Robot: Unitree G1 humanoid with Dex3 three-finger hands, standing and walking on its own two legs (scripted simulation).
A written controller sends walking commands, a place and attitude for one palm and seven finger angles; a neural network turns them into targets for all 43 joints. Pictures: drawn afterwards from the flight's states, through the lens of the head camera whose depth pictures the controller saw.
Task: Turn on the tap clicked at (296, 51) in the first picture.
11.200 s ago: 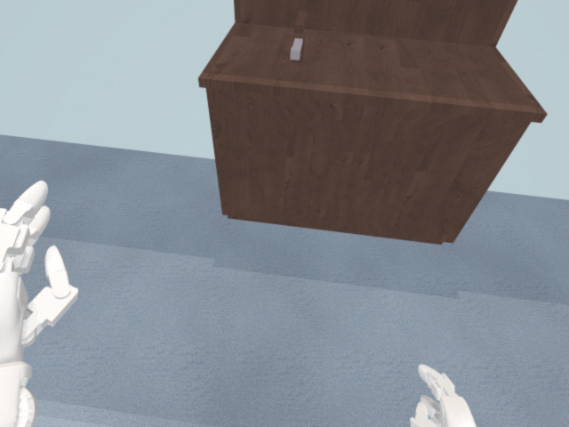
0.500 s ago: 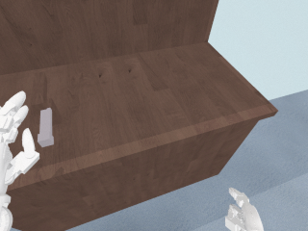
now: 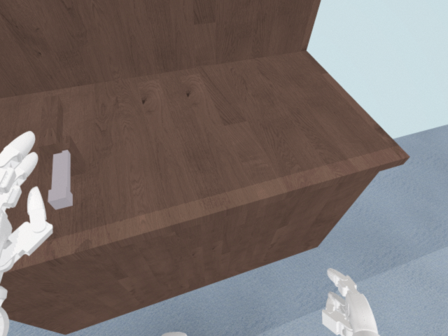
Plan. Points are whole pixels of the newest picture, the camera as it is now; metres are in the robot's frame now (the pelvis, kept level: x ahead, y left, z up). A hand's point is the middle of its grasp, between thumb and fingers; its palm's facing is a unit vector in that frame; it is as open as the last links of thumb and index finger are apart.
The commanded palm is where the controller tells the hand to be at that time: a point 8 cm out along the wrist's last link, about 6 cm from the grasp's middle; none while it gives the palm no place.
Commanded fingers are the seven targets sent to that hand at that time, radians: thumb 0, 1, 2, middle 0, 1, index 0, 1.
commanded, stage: shuffle to correct the standing spot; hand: left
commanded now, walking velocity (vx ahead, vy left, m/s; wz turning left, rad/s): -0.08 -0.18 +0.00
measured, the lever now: (60, 197) +0.32 +0.31 +0.05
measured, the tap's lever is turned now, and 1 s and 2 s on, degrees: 0 0 0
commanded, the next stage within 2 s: none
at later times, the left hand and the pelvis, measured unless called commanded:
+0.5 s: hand (31, 229) +0.21 +0.25 +0.16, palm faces +0.30 -0.86 -0.40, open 7.4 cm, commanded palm +0.15 +0.30 +0.18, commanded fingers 0.00 0.90 0.90 -0.20 -0.30 -0.20 -0.30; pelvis +0.00 +0.01 +0.00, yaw +0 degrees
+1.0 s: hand (43, 223) +0.22 +0.24 +0.16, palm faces +0.30 -0.86 -0.41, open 7.4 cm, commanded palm +0.16 +0.29 +0.18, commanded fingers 0.00 0.90 0.90 -0.20 -0.30 -0.20 -0.30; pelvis +0.00 +0.01 +0.00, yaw +0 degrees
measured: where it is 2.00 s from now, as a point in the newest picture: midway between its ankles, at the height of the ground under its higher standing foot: outside the picture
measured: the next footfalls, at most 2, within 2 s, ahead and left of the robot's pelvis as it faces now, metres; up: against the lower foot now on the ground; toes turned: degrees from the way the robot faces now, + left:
none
